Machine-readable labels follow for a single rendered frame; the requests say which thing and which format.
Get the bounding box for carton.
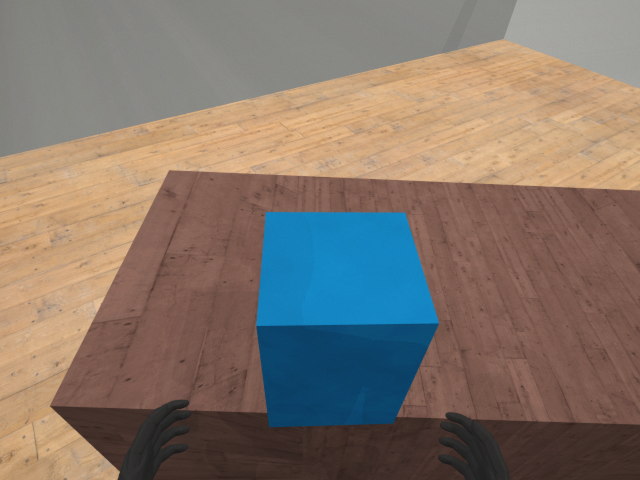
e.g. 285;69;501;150
256;212;439;427

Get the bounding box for robot left hand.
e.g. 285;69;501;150
118;400;191;480

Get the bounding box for pedestal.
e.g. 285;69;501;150
50;170;640;480

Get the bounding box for robot right hand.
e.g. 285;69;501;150
438;412;510;480

